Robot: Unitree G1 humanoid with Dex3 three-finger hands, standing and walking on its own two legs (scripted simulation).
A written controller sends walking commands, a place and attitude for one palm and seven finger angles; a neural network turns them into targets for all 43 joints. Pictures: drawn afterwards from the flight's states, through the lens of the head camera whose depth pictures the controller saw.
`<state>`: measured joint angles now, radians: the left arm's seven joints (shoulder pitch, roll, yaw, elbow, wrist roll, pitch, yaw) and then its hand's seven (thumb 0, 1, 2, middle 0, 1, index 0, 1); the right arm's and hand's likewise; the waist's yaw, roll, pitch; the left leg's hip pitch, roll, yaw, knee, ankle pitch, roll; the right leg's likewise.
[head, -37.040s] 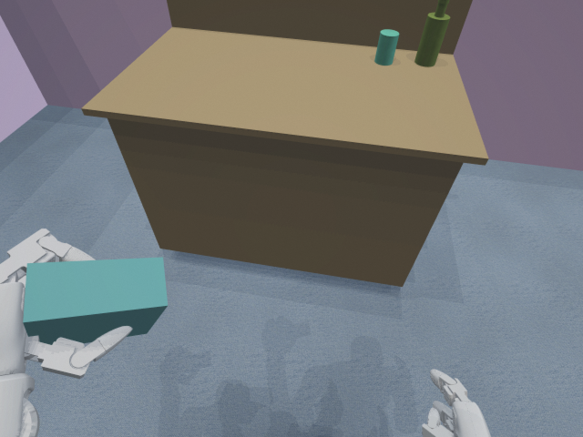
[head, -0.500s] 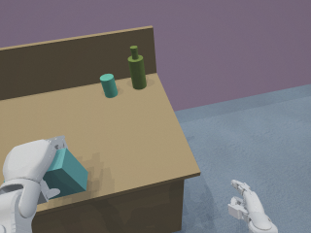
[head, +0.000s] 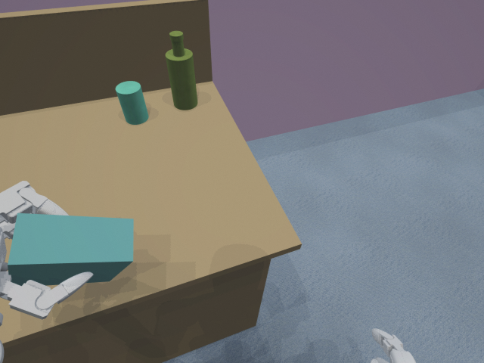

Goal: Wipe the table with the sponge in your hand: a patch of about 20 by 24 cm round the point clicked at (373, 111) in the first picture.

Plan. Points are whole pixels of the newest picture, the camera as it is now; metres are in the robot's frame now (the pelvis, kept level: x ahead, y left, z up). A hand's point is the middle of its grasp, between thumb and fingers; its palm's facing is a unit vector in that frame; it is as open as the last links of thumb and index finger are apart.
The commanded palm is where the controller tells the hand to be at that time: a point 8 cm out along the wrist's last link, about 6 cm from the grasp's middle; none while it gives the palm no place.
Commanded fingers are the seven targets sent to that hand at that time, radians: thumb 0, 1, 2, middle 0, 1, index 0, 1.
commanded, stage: step back with the hand held close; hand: left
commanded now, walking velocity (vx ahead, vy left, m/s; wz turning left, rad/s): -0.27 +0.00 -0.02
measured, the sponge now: (88, 253) +0.23 +0.21 +0.14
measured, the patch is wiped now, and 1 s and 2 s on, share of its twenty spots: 1.00 1.00 1.00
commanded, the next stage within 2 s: stop stepping back and stand still in 1.08 s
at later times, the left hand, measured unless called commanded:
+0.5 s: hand (3, 291) +0.16 +0.26 +0.17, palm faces +0.37 -0.84 -0.39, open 9.6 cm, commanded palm +0.11 +0.30 +0.20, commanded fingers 0.00 0.10 1.30 -1.20 -1.60 -1.20 -1.60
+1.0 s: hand out of the picture +0.07 +0.25 +0.17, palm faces +0.28 -0.86 -0.43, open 9.6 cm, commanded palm +0.02 +0.29 +0.20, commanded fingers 0.00 0.10 1.30 -1.20 -1.60 -1.20 -1.60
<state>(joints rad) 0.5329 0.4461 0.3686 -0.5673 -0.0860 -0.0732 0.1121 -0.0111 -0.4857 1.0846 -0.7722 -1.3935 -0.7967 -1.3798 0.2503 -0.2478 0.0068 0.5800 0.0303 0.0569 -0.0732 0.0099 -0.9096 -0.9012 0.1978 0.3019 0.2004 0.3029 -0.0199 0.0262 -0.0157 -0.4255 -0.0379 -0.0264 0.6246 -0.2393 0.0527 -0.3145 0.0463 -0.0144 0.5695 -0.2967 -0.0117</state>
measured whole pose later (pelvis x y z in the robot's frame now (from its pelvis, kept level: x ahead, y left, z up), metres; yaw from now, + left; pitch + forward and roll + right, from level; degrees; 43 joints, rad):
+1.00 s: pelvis -0.15 +0.02 +0.00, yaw -3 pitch +1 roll -2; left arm 0.51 0.45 0.38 -0.57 -0.07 -0.12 0.10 -0.01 -0.49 1.08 -0.77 -1.39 -0.80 -1.38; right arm 0.19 -0.21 0.00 0.57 0.00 -0.05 -0.05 0.01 -0.91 -0.90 0.20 0.30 0.20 0.30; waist -0.01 -0.01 -0.01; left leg -0.49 0.00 0.02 0.50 -0.02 0.06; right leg -0.31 0.08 0.05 0.68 -0.44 0.00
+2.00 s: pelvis -0.38 +0.04 +0.00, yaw +1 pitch -3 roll -2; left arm 0.45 0.36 0.30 -0.52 -0.05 -0.08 0.10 -0.01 -0.49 1.08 -0.77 -1.40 -0.80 -1.38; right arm 0.25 -0.20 0.02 0.64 0.02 -0.06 -0.04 0.01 -0.91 -0.90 0.20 0.30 0.20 0.30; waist 0.00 0.02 -0.02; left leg -0.51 0.04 -0.03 1.06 -0.39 0.01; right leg -0.24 0.05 -0.11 0.57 -0.26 -0.08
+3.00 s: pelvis -0.37 +0.09 +0.01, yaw +1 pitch -1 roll -2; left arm 0.48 0.36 0.30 -0.50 -0.06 -0.09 0.15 -0.01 -0.49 1.08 -0.78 -1.40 -0.80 -1.38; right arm 0.18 -0.21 0.02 0.60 0.01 -0.04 -0.07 0.01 -0.91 -0.90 0.20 0.30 0.20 0.30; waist 0.01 0.01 0.00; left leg -0.24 0.02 0.04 0.48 -0.22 0.03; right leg -0.17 -0.01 -0.07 0.40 -0.21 0.01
